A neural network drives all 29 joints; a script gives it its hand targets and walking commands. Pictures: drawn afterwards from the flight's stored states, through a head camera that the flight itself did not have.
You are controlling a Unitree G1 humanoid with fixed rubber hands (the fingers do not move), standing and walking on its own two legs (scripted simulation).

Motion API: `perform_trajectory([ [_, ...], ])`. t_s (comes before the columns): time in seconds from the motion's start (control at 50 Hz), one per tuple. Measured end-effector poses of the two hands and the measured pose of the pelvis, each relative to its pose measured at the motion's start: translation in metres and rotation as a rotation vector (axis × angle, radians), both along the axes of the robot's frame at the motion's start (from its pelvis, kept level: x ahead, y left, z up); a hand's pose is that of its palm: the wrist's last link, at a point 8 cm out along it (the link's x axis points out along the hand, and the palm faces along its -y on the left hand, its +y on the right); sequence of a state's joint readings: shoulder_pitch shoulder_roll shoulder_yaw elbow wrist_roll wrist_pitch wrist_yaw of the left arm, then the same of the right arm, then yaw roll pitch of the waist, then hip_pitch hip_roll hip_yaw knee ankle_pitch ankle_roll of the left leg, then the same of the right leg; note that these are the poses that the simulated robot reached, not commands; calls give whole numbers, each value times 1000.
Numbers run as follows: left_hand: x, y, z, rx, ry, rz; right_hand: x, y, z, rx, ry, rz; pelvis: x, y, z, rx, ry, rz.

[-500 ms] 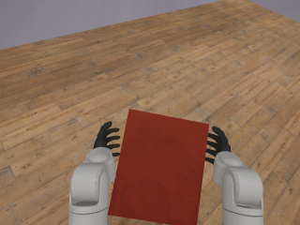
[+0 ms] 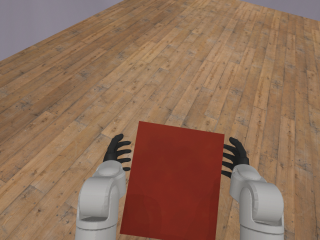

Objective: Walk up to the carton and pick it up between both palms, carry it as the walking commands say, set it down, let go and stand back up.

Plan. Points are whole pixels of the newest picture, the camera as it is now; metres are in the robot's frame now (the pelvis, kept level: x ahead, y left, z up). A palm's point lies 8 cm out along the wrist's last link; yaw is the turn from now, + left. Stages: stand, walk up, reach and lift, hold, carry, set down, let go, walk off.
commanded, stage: carry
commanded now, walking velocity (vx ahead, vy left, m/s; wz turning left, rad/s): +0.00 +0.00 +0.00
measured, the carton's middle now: (170, 176) +0.31 +0.01 -0.02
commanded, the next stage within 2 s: none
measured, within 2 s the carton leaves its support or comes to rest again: neither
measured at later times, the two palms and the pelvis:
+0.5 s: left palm (115, 83) +0.53 +0.20 +0.09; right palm (208, 96) +0.52 -0.08 +0.09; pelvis +0.25 +0.08 +0.02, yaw -4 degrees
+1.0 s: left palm (117, 28) +0.84 +0.27 +0.11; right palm (185, 30) +0.91 +0.00 +0.11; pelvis +0.60 +0.09 +0.02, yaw +10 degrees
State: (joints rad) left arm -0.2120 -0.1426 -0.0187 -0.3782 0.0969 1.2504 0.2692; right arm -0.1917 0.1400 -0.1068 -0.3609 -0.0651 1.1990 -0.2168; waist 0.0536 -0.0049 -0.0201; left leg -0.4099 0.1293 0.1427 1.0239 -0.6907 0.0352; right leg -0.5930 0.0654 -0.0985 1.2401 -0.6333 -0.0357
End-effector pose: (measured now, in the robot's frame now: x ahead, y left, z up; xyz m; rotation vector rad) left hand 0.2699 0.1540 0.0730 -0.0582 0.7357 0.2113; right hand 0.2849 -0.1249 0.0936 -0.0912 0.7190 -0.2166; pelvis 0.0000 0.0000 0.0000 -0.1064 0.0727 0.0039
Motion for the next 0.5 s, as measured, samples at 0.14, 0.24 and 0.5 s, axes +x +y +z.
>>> perform_trajectory([
  [0.14, 75, -1, 9, 10, -16, -87, 47, -2, 2, 14, -10, -93, 54, 25, 6, -4, 48, -90],
  [0.24, 119, 13, -1, 19, -35, -66, 96, 13, -6, 7, -31, -71, 106, 33, -10, -9, 3, -50],
  [0.5, 260, 49, 15, 69, 29, -91, 237, 48, -1, 68, 24, -84, 246, 79, 16, 78, 63, -73],
])
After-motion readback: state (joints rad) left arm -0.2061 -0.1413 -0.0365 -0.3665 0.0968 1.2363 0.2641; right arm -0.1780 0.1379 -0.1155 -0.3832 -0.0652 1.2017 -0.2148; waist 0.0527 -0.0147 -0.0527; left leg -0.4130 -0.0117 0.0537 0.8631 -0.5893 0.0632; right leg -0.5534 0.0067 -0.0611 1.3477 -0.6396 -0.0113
